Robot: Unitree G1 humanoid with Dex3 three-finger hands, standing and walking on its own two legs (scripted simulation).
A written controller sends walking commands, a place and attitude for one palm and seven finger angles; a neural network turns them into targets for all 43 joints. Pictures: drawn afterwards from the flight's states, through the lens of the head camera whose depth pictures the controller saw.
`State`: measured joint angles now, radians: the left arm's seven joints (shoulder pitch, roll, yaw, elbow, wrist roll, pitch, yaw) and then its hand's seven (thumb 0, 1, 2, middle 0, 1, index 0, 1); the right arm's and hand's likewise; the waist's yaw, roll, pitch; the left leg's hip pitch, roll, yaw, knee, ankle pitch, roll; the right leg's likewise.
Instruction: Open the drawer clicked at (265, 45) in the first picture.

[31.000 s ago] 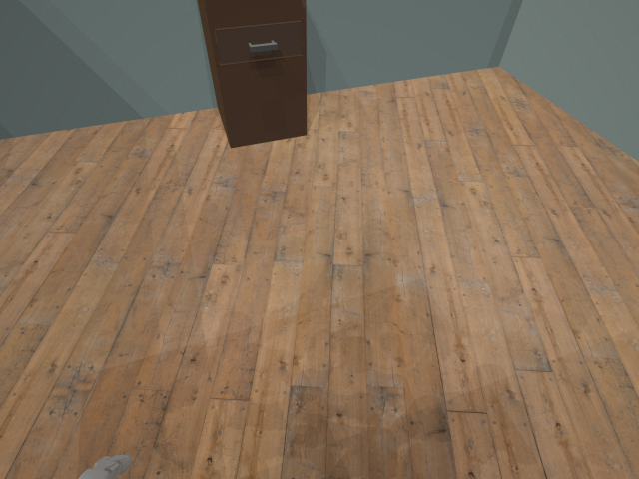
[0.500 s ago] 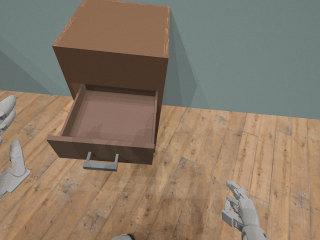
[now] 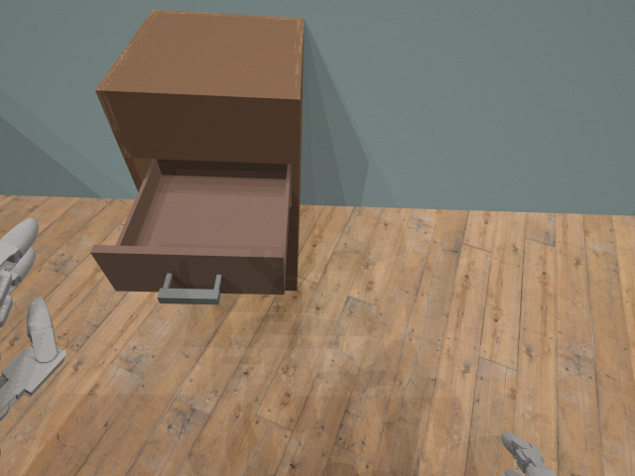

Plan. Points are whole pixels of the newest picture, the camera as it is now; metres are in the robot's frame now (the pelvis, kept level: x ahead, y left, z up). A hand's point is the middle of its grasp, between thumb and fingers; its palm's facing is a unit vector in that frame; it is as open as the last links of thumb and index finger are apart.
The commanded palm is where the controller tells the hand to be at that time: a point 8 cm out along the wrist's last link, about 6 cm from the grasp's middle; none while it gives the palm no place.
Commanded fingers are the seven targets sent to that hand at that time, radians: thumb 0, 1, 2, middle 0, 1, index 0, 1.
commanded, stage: stop stepping back and stand still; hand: left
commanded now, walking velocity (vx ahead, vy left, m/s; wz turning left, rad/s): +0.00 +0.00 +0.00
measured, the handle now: (191, 287) +0.51 +0.27 -0.24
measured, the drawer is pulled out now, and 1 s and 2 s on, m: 0.29 0.29 0.29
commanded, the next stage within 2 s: let the arm hang, fingers relaxed in 0.52 s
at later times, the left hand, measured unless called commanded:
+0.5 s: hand (19, 413) +0.15 +0.24 +0.15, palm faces +0.37 -0.85 -0.38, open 7.4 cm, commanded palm +0.09 +0.28 +0.18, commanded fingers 0.00 0.90 0.90 -0.20 -0.30 -0.20 -0.30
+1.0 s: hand out of the picture -0.03 +0.18 -0.17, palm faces +0.00 -0.98 -0.18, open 7.0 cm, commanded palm none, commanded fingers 0.00 0.90 0.90 -0.20 -0.30 -0.20 -0.30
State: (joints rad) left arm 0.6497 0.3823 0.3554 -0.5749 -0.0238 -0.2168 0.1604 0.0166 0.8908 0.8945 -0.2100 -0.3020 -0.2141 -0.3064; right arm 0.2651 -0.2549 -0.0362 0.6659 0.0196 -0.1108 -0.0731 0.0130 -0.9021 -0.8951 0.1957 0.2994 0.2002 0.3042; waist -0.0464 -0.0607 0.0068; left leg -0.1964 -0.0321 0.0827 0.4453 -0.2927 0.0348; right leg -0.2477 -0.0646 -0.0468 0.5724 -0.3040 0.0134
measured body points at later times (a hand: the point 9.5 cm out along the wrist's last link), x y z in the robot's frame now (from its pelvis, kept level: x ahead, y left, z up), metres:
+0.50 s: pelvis -0.04 +0.00 +0.00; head -0.02 +0.02 +0.45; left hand +0.13 +0.28 +0.17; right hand +0.12 -0.22 -0.08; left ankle -0.03 +0.10 -0.74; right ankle -0.03 -0.11 -0.74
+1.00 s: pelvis -0.05 +0.00 +0.00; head -0.02 +0.02 +0.45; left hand -0.03 +0.23 -0.16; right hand -0.01 -0.25 -0.13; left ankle -0.03 +0.10 -0.74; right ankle -0.03 -0.11 -0.74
